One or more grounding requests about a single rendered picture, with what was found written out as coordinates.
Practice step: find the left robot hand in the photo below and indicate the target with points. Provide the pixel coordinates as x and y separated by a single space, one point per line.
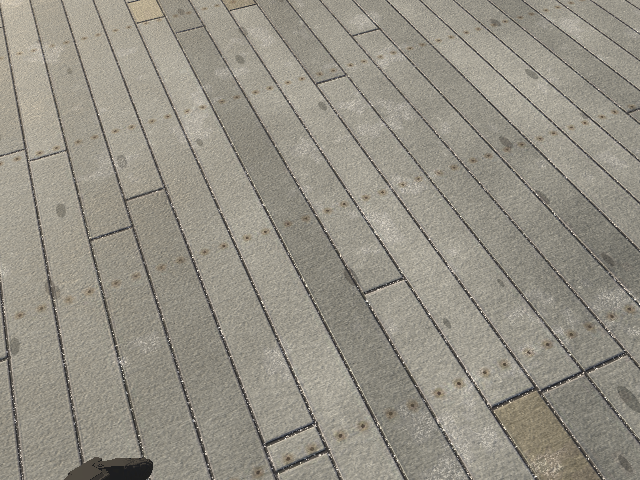
115 469

